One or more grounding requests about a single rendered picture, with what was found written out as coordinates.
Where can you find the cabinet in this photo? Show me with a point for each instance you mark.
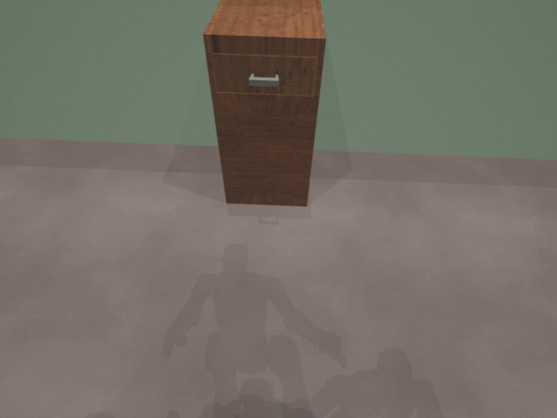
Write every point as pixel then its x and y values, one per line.
pixel 265 140

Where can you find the handle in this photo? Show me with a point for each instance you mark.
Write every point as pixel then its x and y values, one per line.
pixel 264 81

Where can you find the drawer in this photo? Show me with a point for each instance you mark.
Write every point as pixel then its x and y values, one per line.
pixel 295 73

